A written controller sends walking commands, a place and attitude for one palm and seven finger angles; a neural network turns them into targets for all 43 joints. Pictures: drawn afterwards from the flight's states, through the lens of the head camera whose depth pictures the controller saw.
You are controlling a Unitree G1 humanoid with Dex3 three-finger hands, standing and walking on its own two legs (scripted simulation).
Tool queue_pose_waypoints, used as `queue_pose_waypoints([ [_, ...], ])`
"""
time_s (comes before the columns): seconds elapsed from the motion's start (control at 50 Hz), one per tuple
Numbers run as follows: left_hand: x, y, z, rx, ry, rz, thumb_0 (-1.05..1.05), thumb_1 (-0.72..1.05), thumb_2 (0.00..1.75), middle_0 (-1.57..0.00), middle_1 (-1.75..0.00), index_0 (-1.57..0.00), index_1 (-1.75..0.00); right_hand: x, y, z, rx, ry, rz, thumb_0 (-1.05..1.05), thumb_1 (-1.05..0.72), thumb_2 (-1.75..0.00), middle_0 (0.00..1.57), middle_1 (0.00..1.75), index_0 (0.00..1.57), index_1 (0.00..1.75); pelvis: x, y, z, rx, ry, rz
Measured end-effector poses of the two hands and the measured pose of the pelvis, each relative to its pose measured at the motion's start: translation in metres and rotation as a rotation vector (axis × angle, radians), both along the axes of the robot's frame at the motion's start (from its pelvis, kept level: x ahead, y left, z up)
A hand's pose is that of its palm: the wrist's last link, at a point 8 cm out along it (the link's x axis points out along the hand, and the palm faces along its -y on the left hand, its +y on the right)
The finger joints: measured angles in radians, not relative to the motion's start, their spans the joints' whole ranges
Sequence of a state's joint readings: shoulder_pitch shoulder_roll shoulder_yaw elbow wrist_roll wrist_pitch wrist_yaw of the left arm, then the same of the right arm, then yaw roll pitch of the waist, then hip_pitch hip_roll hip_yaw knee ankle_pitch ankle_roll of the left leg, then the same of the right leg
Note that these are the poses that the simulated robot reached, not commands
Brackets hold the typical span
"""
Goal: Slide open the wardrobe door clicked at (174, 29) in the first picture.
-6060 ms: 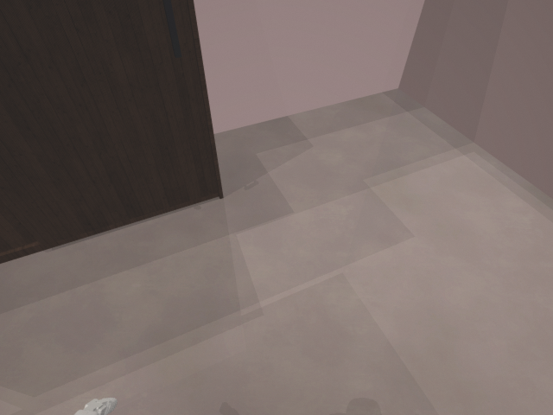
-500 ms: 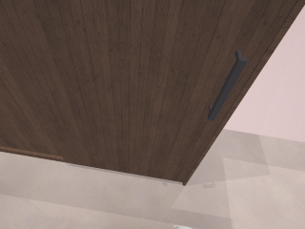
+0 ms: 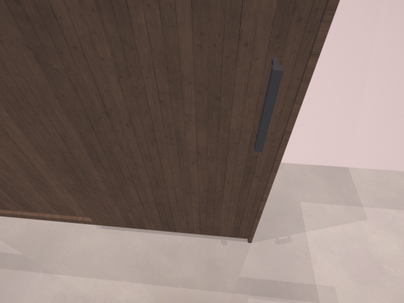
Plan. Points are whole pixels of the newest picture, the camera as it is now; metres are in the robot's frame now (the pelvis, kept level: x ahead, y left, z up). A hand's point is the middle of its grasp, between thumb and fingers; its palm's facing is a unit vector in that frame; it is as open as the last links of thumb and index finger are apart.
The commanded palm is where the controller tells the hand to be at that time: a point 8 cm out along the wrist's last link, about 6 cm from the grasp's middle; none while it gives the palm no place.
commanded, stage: come to a stop and stand still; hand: right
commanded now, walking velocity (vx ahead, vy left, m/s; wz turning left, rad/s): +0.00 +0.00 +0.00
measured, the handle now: (265, 109) +0.52 -0.13 +0.11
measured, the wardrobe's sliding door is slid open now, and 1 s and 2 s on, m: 0.00 0.00 0.00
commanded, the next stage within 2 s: look again from close up in 1.20 s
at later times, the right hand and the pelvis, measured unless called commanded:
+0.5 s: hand out of the picture +0.00 -0.18 -0.17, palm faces +0.03 +0.97 -0.22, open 7.4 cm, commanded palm none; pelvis -0.02 +0.00 +0.00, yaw -1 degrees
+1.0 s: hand out of the picture -0.02 -0.16 -0.17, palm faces +0.04 +0.97 -0.22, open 7.4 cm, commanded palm none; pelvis -0.03 +0.02 +0.00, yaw -1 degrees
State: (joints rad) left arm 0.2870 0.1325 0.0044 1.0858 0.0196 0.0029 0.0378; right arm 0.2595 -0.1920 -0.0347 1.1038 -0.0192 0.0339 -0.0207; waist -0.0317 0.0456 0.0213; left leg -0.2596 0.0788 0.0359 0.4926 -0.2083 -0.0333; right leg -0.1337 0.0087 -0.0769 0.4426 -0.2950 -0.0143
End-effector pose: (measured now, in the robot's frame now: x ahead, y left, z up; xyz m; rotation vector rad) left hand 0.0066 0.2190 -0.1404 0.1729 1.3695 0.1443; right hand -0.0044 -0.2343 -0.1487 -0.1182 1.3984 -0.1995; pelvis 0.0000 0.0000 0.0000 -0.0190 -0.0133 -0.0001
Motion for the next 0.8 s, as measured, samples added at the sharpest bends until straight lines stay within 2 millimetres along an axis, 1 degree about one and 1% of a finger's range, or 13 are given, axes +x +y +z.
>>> queue_pose_waypoints([
  [0.1,-0.006,-0.006,-0.003,-0.021,0.013,0.023,0.02,0.93,0.90,-0.20,-0.30,-0.20,-0.30,-0.005,0.009,0.004,0.017,0.025,0.020,0.00,-0.91,-0.90,0.20,0.30,0.19,0.30,0.000,-0.005,0.003,0.015,-0.007,0.005],
  [0.22,-0.016,-0.011,-0.003,-0.034,0.031,0.034,0.01,0.92,0.90,-0.20,-0.30,-0.20,-0.30,-0.006,0.016,0.004,0.030,0.037,0.029,0.01,-0.92,-0.90,0.20,0.30,0.19,0.30,0.001,-0.005,0.004,0.017,-0.008,0.008],
  [0.28,-0.017,-0.011,-0.005,-0.037,0.019,0.023,0.01,0.92,0.90,-0.20,-0.30,-0.20,-0.30,-0.007,0.015,0.002,0.014,0.021,0.053,0.01,-0.92,-0.90,0.20,0.30,0.20,0.30,-0.004,-0.006,0.001,0.021,-0.003,0.004],
  [0.42,-0.014,-0.008,-0.011,-0.037,-0.059,0.010,0.01,0.91,0.90,-0.20,-0.30,-0.20,-0.30,-0.007,0.005,0.003,-0.013,-0.039,0.051,0.00,-0.91,-0.90,0.20,0.30,0.20,0.30,-0.012,-0.006,-0.004,0.013,-0.033,-0.011],
  [0.6,-0.013,0.007,-0.008,-0.033,-0.105,-0.005,0.01,0.91,0.90,-0.20,-0.30,-0.20,-0.30,-0.007,0.002,0.013,-0.043,-0.097,0.055,0.00,-0.91,-0.90,0.20,0.30,0.19,0.30,-0.022,0.001,-0.002,0.005,-0.035,-0.009],
  [0.8,-0.029,0.028,-0.005,-0.011,-0.061,-0.015,0.01,0.91,0.90,-0.20,-0.30,-0.20,-0.30,-0.017,0.011,0.015,-0.041,-0.084,0.050,0.00,-0.91,-0.90,0.20,0.30,0.20,0.30,-0.029,0.012,0.000,0.003,-0.031,-0.013],
])
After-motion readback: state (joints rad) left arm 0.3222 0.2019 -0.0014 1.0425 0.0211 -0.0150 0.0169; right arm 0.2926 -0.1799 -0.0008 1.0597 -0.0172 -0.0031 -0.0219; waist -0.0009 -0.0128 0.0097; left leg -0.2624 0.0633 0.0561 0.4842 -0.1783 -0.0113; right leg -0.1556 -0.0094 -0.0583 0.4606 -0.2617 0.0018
